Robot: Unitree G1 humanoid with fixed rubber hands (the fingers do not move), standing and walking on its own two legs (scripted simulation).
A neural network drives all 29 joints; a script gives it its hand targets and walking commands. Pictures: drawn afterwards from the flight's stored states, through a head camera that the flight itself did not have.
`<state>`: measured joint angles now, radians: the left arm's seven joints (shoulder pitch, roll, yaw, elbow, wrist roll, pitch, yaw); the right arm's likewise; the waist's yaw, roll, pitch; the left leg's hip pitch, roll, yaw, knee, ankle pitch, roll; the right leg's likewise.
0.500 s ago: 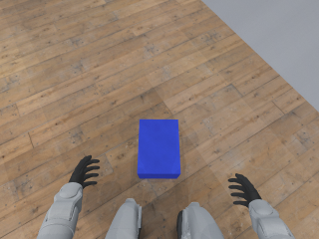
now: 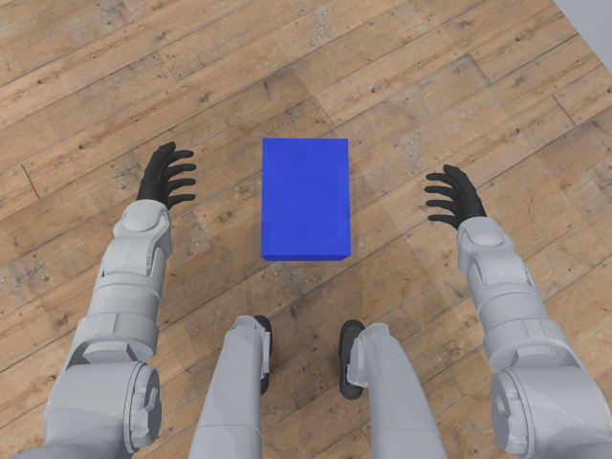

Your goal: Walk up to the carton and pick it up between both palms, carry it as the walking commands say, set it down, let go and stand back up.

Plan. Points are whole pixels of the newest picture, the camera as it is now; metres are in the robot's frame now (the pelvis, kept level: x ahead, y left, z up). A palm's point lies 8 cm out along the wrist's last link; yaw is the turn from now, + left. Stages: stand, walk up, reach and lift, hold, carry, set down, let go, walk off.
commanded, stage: reach and lift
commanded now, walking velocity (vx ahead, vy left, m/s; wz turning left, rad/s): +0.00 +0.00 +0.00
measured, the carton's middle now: (304, 203) +0.52 +0.02 -0.60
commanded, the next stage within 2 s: none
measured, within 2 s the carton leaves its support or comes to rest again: neither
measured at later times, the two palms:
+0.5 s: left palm (177, 126) +0.51 +0.21 -0.13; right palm (436, 146) +0.51 -0.17 -0.15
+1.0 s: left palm (199, 161) +0.51 +0.21 -0.26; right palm (415, 179) +0.50 -0.18 -0.28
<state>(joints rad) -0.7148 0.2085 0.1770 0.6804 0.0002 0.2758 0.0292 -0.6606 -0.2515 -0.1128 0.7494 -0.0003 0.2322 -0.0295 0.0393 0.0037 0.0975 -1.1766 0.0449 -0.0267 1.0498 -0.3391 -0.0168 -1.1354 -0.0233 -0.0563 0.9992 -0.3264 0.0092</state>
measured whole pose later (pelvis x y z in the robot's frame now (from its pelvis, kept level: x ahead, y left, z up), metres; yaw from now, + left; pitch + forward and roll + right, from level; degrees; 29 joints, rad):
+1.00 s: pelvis -0.01 +0.00 -0.13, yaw -2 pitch +48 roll -4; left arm -1.22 0.29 0.32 0.90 0.00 0.11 0.04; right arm -1.14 -0.25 -0.26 0.86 0.00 0.13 -0.09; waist 0.04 0.00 0.04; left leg -1.90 0.04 -0.05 1.51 -0.45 -0.01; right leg -1.86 -0.02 -0.05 1.47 -0.44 0.01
